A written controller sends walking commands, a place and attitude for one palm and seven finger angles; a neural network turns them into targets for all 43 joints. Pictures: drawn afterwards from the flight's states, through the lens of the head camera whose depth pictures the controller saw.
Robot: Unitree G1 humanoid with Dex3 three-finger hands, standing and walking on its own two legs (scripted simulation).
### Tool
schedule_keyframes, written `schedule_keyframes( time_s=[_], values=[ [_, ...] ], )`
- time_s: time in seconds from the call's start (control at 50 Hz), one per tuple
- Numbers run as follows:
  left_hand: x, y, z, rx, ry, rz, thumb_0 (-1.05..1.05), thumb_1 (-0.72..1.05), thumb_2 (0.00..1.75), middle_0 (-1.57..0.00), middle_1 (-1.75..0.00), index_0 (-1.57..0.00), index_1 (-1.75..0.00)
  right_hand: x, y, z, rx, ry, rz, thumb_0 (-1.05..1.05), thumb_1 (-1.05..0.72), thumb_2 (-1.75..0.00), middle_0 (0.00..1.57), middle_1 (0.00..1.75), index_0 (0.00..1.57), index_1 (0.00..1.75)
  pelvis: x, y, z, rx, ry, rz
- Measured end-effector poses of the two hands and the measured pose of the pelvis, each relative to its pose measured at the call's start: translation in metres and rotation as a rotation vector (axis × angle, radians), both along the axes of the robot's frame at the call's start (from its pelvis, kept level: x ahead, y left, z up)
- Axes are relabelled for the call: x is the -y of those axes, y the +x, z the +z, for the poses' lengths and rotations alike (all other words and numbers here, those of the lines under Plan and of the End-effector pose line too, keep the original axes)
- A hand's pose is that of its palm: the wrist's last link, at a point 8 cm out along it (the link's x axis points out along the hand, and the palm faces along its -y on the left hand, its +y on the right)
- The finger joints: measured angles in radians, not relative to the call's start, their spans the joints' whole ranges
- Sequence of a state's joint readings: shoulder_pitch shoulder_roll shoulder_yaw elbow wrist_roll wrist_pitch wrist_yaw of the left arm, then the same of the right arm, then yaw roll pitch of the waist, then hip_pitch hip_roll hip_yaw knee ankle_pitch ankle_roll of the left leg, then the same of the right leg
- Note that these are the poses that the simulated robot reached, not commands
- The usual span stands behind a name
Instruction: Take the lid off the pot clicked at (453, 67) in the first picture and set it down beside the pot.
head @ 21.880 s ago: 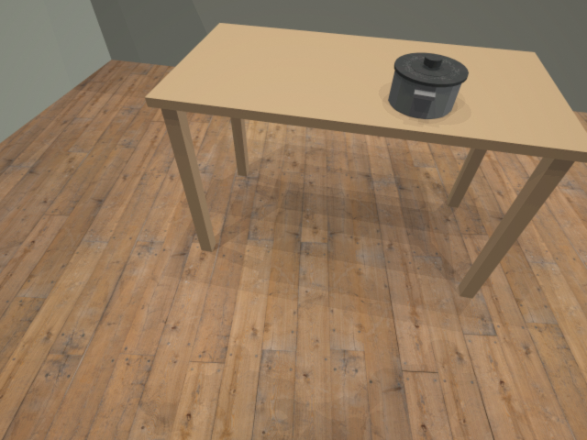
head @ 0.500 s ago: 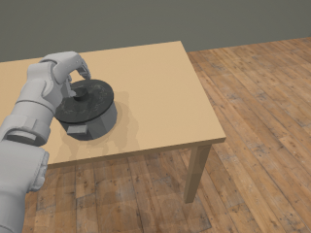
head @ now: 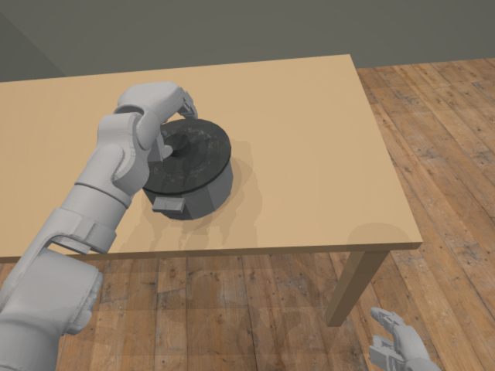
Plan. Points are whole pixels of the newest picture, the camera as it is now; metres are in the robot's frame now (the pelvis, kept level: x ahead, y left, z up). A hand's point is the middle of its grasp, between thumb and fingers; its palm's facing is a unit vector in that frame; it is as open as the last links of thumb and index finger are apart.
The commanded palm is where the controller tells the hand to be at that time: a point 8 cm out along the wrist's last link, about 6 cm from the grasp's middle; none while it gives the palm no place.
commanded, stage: move the open hand above the knob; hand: left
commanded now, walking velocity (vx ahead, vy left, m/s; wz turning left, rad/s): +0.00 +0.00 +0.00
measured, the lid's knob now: (177, 144) +0.48 +0.15 +0.09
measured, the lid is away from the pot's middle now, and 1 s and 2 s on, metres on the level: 0.00 0.00 0.00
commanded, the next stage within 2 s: lower the open fingers around the knob in 1.02 s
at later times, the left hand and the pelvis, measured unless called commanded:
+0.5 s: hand (169, 133) +0.43 +0.13 +0.17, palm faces -0.28 -0.03 -0.96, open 9.9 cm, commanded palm +0.44 +0.13 +0.23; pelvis -0.05 +0.00 -0.01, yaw -2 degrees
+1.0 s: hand (167, 125) +0.45 +0.14 +0.16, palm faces -0.29 -0.05 -0.96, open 9.9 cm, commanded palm +0.44 +0.14 +0.23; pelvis -0.02 -0.01 +0.00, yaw -3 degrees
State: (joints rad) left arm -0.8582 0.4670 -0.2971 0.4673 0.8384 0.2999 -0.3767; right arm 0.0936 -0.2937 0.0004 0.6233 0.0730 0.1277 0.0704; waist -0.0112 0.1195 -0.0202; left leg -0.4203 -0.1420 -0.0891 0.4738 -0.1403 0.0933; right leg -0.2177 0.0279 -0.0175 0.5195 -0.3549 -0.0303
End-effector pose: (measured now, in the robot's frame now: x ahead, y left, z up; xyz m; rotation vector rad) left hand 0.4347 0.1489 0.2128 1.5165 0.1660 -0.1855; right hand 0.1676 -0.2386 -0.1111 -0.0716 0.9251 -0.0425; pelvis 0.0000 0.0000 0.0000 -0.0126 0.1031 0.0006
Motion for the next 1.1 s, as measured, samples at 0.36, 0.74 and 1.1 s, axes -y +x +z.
schedule_keyframes(
  time_s=[0.36, 0.74, 1.1],
  values=[
    [0.018, -0.015, 0.018, -0.015, 0.018, 0.027, 0.0, -0.3, 1.5, -0.87, -0.08, -0.87, -0.09, -0.006, -0.084, -0.015, -0.109, -0.017, -0.046, 0.0, -0.91, -0.9, 0.2, 0.3, 0.2, 0.3, -0.001, -0.039, -0.005, 0.035, -0.007, -0.003],
    [0.013, 0.01, 0.014, -0.067, 0.024, 0.09, 0.0, -0.3, 1.5, -0.86, -0.08, -0.87, -0.09, 0.042, -0.206, -0.018, -0.286, -0.109, -0.253, 0.01, -0.91, -0.9, 0.2, 0.3, 0.2, 0.3, 0.011, -0.04, -0.004, 0.024, -0.006, -0.053],
    [0.004, 0.014, 0.008, -0.061, 0.017, 0.053, 0.0, -0.3, 1.5, -0.86, -0.08, -0.87, -0.09, 0.035, -0.087, -0.007, -0.097, -0.06, -0.139, 0.01, -0.91, -0.9, 0.2, 0.3, 0.2, 0.3, 0.015, -0.017, -0.002, 0.02, 0.004, -0.042]
  ],
)
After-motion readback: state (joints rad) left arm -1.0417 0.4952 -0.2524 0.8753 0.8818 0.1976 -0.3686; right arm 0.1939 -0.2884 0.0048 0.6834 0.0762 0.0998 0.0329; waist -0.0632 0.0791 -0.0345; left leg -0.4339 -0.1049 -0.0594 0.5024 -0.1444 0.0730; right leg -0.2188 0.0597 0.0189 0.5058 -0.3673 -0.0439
